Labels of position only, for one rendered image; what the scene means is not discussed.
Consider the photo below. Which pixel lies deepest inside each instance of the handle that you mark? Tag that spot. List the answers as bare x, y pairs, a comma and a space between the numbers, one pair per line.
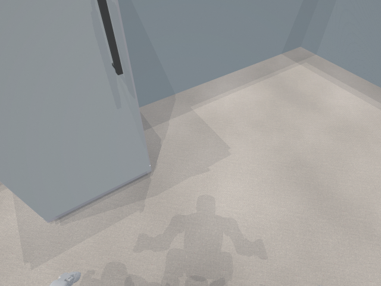
110, 35

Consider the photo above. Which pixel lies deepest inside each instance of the fridge door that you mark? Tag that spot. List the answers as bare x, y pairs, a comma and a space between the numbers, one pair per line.
69, 125

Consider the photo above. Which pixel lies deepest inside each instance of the left robot hand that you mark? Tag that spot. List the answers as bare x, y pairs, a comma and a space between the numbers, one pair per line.
66, 279

